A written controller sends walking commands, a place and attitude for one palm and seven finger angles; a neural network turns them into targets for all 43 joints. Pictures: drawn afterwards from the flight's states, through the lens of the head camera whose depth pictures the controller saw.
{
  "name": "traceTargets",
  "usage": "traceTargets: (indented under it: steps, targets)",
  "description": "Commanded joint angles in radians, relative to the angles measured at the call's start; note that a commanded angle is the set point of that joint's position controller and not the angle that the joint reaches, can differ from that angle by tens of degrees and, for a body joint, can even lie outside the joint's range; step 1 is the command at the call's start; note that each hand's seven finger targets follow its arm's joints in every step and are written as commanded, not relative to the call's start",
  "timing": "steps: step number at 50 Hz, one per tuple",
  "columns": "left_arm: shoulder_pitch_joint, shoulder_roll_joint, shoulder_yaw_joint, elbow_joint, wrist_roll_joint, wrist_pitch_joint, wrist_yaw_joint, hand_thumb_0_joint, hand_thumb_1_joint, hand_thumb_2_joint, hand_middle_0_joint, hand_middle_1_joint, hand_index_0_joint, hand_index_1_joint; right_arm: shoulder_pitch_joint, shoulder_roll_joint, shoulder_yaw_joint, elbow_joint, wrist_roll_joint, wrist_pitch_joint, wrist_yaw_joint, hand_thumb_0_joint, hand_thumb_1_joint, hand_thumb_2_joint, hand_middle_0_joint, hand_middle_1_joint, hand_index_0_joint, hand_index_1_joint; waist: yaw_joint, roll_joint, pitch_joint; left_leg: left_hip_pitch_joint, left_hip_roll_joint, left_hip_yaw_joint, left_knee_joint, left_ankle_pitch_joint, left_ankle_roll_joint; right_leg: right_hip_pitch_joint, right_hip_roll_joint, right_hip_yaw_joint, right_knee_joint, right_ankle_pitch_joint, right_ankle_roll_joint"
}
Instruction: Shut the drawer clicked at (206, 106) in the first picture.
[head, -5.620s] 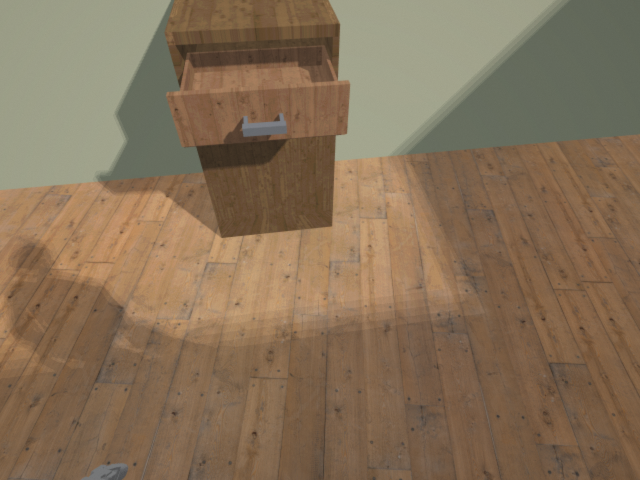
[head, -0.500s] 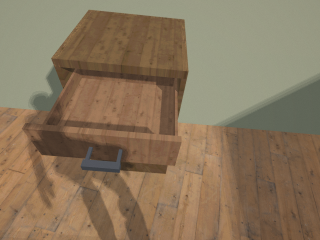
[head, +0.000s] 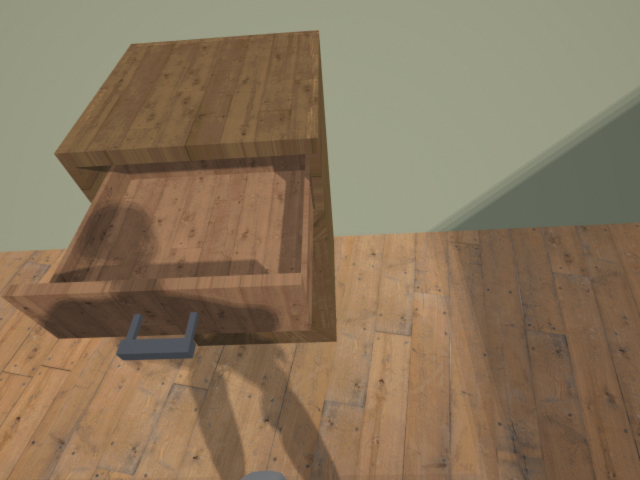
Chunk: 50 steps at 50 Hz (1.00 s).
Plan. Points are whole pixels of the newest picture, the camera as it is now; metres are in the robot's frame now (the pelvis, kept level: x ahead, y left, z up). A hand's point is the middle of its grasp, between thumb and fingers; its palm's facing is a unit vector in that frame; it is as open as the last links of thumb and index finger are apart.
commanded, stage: come to a stop and stand still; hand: left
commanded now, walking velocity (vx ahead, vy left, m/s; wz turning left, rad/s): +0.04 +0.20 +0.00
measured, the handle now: (160, 334) +0.32 +0.27 -0.05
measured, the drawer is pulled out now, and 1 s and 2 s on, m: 0.28 0.28 0.28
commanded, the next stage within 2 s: look again from close up in 0.56 s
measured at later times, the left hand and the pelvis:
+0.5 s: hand out of the picture -0.06 +0.22 -0.18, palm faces +0.09 -0.98 -0.19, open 7.4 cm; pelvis -0.04 +0.03 +0.01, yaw +1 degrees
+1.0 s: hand out of the picture -0.04 +0.17 -0.18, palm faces +0.02 -0.98 -0.17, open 7.3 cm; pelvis -0.04 +0.01 +0.00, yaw +0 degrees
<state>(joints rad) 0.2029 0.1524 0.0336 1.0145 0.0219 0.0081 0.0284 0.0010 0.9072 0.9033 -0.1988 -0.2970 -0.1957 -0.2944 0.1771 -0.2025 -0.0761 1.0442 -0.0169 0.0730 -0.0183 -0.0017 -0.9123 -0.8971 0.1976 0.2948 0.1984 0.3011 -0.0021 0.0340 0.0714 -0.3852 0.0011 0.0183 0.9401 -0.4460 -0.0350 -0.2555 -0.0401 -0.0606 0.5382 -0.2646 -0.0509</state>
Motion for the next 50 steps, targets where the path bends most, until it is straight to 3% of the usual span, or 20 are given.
traceTargets:
  steps: [1, 11, 14, 16, 18, 19, 20, 24, 27, 29, 31, 32, 33, 34, 35, 36, 39, 43, 46, 50]
  targets:
    - [0.08, 0.204, 0.053, -0.042, 0.0, -0.016, 0.026, 0.0, 0.9, 0.9, -0.2, -0.3, -0.2, -0.3, 0.03, -0.069, -0.007, -0.058, -0.003, -0.01, 0.011, 0.0, -0.9, -0.9, 0.2, 0.3, 0.2, 0.3, 0.043, -0.171, -0.074, -0.104, 0.021, -0.062, 0.14, 0.054, -0.02, 0.146, -0.294, 0.235, -0.21, 0.47, -0.118]
    - [0.095, 0.222, 0.059, -0.031, 0.012, -0.009, 0.008, 0.0, 0.9, 0.9, -0.2, -0.3, -0.2, -0.3, 0.044, -0.048, 0.013, -0.064, 0.005, -0.033, 0.018, 0.0, -0.9, -0.9, 0.2, 0.3, 0.2, 0.3, 0.064, -0.229, -0.079, 0.057, 0.015, 0.004, -0.224, 0.025, 0.002, 0.095, -0.247, 0.271, -0.324, 0.008, -0.109]
    - [0.065, 0.214, 0.055, -0.014, 0.007, -0.005, 0.003, 0.0, 0.9, 0.9, -0.2, -0.3, -0.2, -0.3, 0.121, -0.032, 0.025, -0.029, 0.004, -0.047, 0.012, 0.0, -0.9, -0.9, 0.2, 0.3, 0.2, 0.3, 0.029, -0.217, -0.078, 0.196, 0.003, 0.033, -0.406, 0.084, 0.014, 0.009, -0.201, 0.243, -0.344, -0.143, -0.077]
    - [0.033, 0.179, 0.044, -0.001, -0.003, 0.001, 0.002, 0.0, 0.9, 0.9, -0.2, -0.3, -0.2, -0.3, 0.216, -0.022, 0.034, 0.015, 0.002, -0.061, 0.003, 0.0, -0.9, -0.9, 0.2, 0.3, 0.2, 0.3, -0.017, -0.167, -0.067, 0.363, 0.004, 0.037, -0.585, 0.168, 0.028, -0.121, -0.14, 0.19, -0.31, -0.249, -0.013]
    - [0.058, 0.09, 0.023, 0.0, -0.012, 0.006, -0.007, 0.0, 0.9, 0.9, -0.2, -0.3, -0.2, -0.3, 0.233, -0.093, 0.029, 0.017, -0.015, -0.074, -0.007, 0.0, -0.9, -0.9, 0.2, 0.3, 0.2, 0.3, -0.014, 0.091, 0.003, 0.242, 0.18, -0.201, -0.757, -0.101, 0.092, -0.176, -0.013, 0.072, -0.122, -0.198, 0.042]
    - [0.07, 0.067, 0.021, -0.012, -0.009, 0.003, -0.014, 0.0, 0.9, 0.9, -0.2, -0.3, -0.2, -0.3, 0.207, -0.138, 0.022, -0.005, -0.015, -0.071, -0.014, 0.0, -0.9, -0.9, 0.2, 0.3, 0.2, 0.3, -0.001, 0.131, 0.034, 0.101, 0.283, -0.306, -0.846, -0.253, 0.14, -0.126, 0.028, -0.016, 0.02, -0.131, 0.057]
    - [0.052, 0.063, 0.019, 0.007, 0.005, 0.009, -0.014, 0.0, 0.9, 0.9, -0.2, -0.3, -0.2, -0.3, 0.131, -0.133, 0.025, -0.008, -0.014, -0.077, -0.01, 0.0, -0.9, -0.9, 0.2, 0.3, 0.2, 0.3, 0.005, 0.242, 0.063, 0.029, 0.291, -0.353, -0.907, -0.317, 0.155, -0.111, 0.025, -0.004, 0.122, -0.131, 0.061]
    - [0.126, 0.068, 0.021, 0.055, 0.006, 0.003, -0.026, 0.0, 0.9, 0.9, -0.2, -0.3, -0.2, -0.3, 0.095, -0.076, 0.043, 0.0, -0.002, -0.091, -0.024, 0.0, -0.9, -0.9, 0.2, 0.3, 0.2, 0.3, 0.035, 0.111, 0.089, 0.107, 0.227, -0.205, -0.838, -0.007, 0.164, -0.188, 0.011, 0.037, 0.327, -0.088, 0.06]
    - [0.082, 0.049, 0.008, 0.043, 0.0, -0.007, -0.024, 0.0, 0.9, 0.9, -0.2, -0.3, -0.2, -0.3, 0.163, -0.073, 0.037, 0.03, -0.008, -0.097, -0.028, 0.0, -0.9, -0.9, 0.2, 0.3, 0.2, 0.3, -0.009, 0.121, 0.043, 0.227, 0.236, -0.194, -0.767, 0.213, 0.183, -0.185, -0.002, 0.024, 0.198, -0.142, 0.069]
    - [0.088, 0.038, 0.001, 0.048, -0.007, -0.016, -0.021, 0.0, 0.9, 0.9, -0.2, -0.3, -0.2, -0.3, 0.183, -0.07, 0.036, 0.053, -0.007, -0.098, -0.029, 0.0, -0.9, -0.9, 0.2, 0.3, 0.2, 0.3, -0.01, 0.11, 0.006, 0.264, 0.235, -0.185, -0.701, 0.37, 0.187, -0.114, 0.01, 0.011, 0.06, -0.144, 0.066]
    - [0.179, 0.036, 0.002, 0.089, -0.01, -0.029, -0.014, 0.0, 0.9, 0.9, -0.2, -0.3, -0.2, -0.3, 0.19, -0.057, 0.036, 0.065, 0.001, -0.098, -0.033, 0.0, -0.9, -0.9, 0.2, 0.3, 0.2, 0.3, 0.023, 0.063, -0.064, 0.255, 0.182, -0.125, -0.568, 0.471, 0.137, 0.057, 0.013, 0.014, -0.172, 0.07, 0.064]
    - [0.208, 0.068, 0.005, 0.11, -0.009, -0.037, -0.006, 0.0, 0.9, 0.9, -0.2, -0.3, -0.2, -0.3, 0.211, -0.021, 0.039, 0.069, 0.01, -0.103, -0.031, 0.0, -0.9, -0.9, 0.2, 0.3, 0.2, 0.3, 0.02, -0.025, -0.088, 0.166, 0.13, -0.076, -0.502, 0.398, 0.089, 0.182, -0.052, 0.104, -0.205, 0.179, 0.045]
    - [0.286, 0.112, -0.002, 0.156, 0.002, -0.048, 0.044, 0.0, 0.9, 0.9, -0.2, -0.3, -0.2, -0.3, 0.038, -0.039, 0.045, -0.009, 0.016, -0.122, -0.017, 0.0, -0.9, -0.9, 0.2, 0.3, 0.2, 0.3, 0.074, -0.056, 0.016, 0.094, 0.08, 0.007, -0.31, 0.29, 0.026, 0.075, -0.139, 0.197, -0.191, 0.624, 0.04]
    - [0.257, 0.139, -0.001, 0.136, 0.002, -0.06, 0.038, 0.0, 0.9, 0.9, -0.2, -0.3, -0.2, -0.3, 0.104, 0.027, 0.066, -0.027, 0.012, -0.108, -0.015, 0.0, -0.9, -0.9, 0.2, 0.3, 0.2, 0.3, 0.002, -0.134, -0.033, 0.035, 0.028, 0.031, -0.281, 0.158, 0.01, 0.211, -0.192, 0.188, -0.152, 0.953, 0.0]
    - [0.278, 0.107, -0.008, 0.125, -0.004, -0.076, 0.038, 0.0, 0.9, 0.9, -0.2, -0.3, -0.2, -0.3, 0.161, 0.04, 0.065, -0.016, 0.009, -0.104, -0.011, 0.0, -0.9, -0.9, 0.2, 0.3, 0.2, 0.3, 0.005, -0.264, -0.193, 0.042, 0.045, 0.011, -0.272, 0.018, 0.041, 0.319, -0.21, 0.207, -0.094, 1.074, -0.025]
    - [0.247, 0.082, -0.019, 0.111, -0.005, -0.075, 0.038, 0.0, 0.9, 0.9, -0.2, -0.3, -0.2, -0.3, 0.156, 0.023, 0.06, -0.012, 0.008, -0.097, -0.01, 0.0, -0.9, -0.9, 0.2, 0.3, 0.2, 0.3, -0.001, -0.308, -0.198, 0.029, 0.039, 0.013, -0.247, 0.018, 0.043, 0.348, -0.197, 0.164, -0.078, 1.136, -0.049]
    - [0.188, 0.097, -0.022, 0.074, -0.007, -0.06, 0.033, 0.0, 0.9, 0.9, -0.2, -0.3, -0.2, -0.3, 0.161, 0.047, 0.066, 0.004, 0.01, -0.085, -0.008, 0.0, -0.9, -0.9, 0.2, 0.3, 0.2, 0.3, -0.017, -0.083, -0.142, 0.156, 0.021, 0.045, -0.351, 0.103, 0.032, 0.195, -0.163, 0.152, -0.113, 0.8, -0.082]
    - [0.148, 0.058, -0.031, 0.066, -0.011, -0.043, 0.027, 0.0, 0.9, 0.9, -0.2, -0.3, -0.2, -0.3, 0.199, 0.004, 0.068, 0.035, 0.002, -0.082, -0.009, 0.0, -0.9, -0.9, 0.2, 0.3, 0.2, 0.3, -0.031, -0.038, 0.046, 0.207, 0.104, -0.028, -0.5, 0.253, 0.054, -0.049, -0.07, 0.141, -0.199, 0.087, -0.018]
    - [0.174, 0.068, -0.035, 0.067, -0.009, -0.044, 0.022, 0.0, 0.9, 0.9, -0.2, -0.3, -0.2, -0.3, 0.168, 0.004, 0.077, 0.027, 0.003, -0.087, -0.005, 0.0, -0.9, -0.9, 0.2, 0.3, 0.2, 0.3, -0.011, 0.021, 0.076, 0.166, 0.094, -0.047, -0.532, 0.271, 0.053, -0.029, -0.062, 0.151, -0.226, 0.025, -0.01]
    - [0.19, 0.07, -0.038, 0.073, -0.013, -0.049, 0.019, 0.0, 0.9, 0.9, -0.2, -0.3, -0.2, -0.3, 0.182, -0.01, 0.081, 0.035, 0.004, -0.092, -0.01, 0.0, -0.9, -0.9, 0.2, 0.3, 0.2, 0.3, -0.009, -0.012, 0.022, 0.192, 0.095, -0.05, -0.545, 0.311, 0.056, 0.037, -0.064, 0.144, -0.221, 0.118, -0.008]
